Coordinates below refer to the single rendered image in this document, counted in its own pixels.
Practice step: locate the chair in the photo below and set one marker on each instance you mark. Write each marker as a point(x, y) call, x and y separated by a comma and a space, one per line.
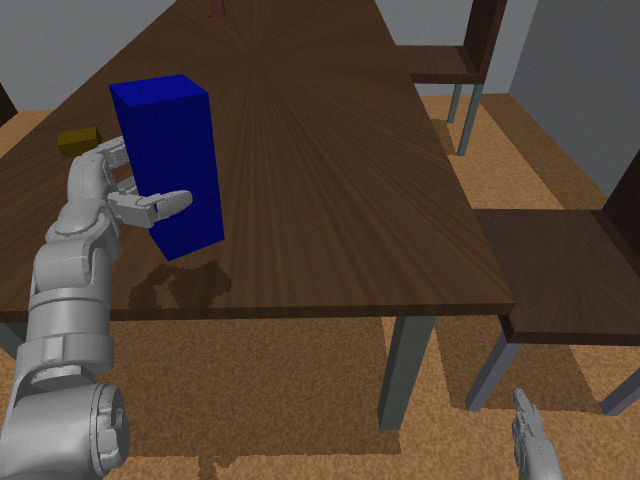
point(467, 64)
point(575, 278)

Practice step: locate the left robot arm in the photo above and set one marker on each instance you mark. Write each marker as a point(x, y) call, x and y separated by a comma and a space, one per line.
point(58, 424)

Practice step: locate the right robot hand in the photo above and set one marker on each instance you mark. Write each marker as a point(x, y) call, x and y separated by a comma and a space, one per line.
point(535, 456)

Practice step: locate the left robot hand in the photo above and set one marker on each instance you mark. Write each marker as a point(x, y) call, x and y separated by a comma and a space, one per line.
point(90, 175)

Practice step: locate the table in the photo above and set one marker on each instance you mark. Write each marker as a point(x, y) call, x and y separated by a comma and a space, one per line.
point(337, 196)

